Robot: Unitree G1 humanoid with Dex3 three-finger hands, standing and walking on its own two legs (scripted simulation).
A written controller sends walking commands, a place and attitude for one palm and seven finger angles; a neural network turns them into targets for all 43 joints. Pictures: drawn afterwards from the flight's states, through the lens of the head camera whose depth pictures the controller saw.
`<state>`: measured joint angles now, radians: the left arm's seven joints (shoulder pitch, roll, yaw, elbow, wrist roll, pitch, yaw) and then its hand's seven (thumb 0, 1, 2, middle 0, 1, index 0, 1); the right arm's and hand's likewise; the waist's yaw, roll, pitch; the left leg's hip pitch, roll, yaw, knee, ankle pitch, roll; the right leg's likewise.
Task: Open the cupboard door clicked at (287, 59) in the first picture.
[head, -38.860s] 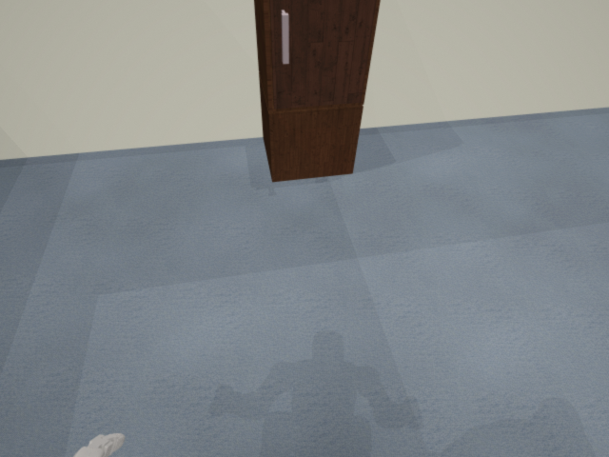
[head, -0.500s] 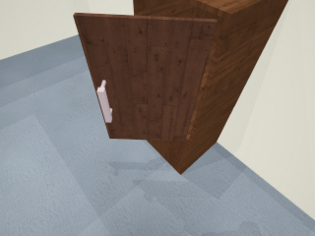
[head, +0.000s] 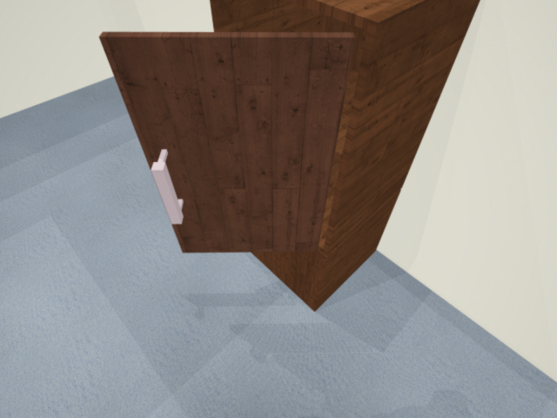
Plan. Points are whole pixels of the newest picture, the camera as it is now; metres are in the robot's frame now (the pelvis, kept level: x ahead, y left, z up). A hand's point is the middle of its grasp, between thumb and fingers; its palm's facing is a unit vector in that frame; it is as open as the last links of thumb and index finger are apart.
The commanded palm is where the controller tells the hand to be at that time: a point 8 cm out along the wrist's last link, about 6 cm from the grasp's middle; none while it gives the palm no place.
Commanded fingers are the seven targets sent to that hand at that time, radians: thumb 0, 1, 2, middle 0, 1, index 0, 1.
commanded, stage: come to a stop and stand still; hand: left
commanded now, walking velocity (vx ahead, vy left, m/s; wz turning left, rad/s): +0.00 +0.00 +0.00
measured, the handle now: (170, 188) +0.56 +0.24 -0.04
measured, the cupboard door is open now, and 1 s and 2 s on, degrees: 47 47 47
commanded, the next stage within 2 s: look again from close up in 0.46 s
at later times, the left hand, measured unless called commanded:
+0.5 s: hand out of the picture +0.03 +0.17 -0.18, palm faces -0.01 -0.98 -0.18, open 7.4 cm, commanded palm none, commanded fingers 0.00 0.90 0.90 -0.20 -0.30 -0.20 -0.30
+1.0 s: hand out of the picture +0.03 +0.20 -0.17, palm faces -0.02 -0.97 -0.23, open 7.4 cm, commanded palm none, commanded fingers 0.00 0.90 0.90 -0.20 -0.30 -0.20 -0.30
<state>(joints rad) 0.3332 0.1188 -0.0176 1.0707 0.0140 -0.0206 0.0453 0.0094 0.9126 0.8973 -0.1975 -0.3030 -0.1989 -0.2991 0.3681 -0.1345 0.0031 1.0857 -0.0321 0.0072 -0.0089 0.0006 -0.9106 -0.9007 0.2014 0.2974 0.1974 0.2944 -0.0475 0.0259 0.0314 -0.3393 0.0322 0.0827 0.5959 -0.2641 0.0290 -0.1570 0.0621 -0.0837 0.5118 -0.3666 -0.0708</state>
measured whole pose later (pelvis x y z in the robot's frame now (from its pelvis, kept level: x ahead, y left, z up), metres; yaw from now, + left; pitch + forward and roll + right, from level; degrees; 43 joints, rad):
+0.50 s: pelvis +0.03 +0.00 +0.01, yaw -2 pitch +0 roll +0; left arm 0.31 0.17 -0.01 1.07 0.01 -0.01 0.05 0.01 0.91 0.90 -0.20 -0.30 -0.20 -0.30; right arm 0.21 -0.15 0.01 1.09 -0.02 -0.02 -0.04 0.00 -0.92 -0.90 0.20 0.30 0.20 0.29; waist 0.01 -0.05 0.02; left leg -0.24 0.01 0.12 0.51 -0.27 0.03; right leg -0.08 0.04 -0.04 0.45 -0.37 -0.06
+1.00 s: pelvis +0.02 +0.01 +0.01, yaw -2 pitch -1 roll +1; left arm 0.27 0.22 -0.01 1.08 0.02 -0.01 0.03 0.01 0.90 0.90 -0.20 -0.30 -0.20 -0.30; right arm 0.20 -0.20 0.01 1.13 -0.02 -0.01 -0.02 0.00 -0.91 -0.90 0.20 0.30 0.20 0.29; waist 0.01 -0.04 0.03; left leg -0.20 -0.01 0.13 0.42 -0.21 0.05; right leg -0.06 0.03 -0.04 0.40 -0.33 -0.04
